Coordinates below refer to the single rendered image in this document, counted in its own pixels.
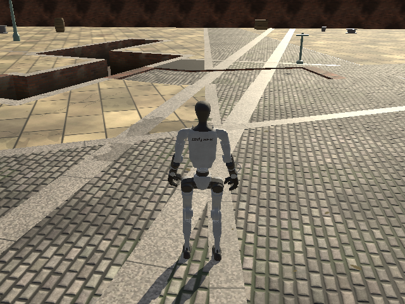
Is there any robot left hand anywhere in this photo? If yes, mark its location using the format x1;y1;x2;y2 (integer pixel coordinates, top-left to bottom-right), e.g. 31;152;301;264
168;174;182;187

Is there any left robot forearm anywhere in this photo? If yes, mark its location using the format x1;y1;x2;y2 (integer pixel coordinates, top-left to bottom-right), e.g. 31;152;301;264
169;154;180;177

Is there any robot right hand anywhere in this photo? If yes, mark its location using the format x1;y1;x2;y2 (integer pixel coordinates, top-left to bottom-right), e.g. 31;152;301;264
224;177;239;191

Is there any left robot upper arm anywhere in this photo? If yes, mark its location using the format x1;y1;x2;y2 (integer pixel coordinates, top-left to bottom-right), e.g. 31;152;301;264
173;128;190;163

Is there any right robot forearm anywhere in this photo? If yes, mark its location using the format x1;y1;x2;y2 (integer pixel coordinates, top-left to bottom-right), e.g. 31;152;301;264
226;154;237;179

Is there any left robot foot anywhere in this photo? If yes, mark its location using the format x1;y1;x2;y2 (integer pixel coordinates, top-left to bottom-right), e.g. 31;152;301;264
183;243;192;259

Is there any right robot upper arm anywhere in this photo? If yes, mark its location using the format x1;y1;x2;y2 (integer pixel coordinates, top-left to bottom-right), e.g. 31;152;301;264
216;128;232;163

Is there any right robot thigh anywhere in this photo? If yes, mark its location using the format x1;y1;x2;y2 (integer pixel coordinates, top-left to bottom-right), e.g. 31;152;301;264
211;177;224;220

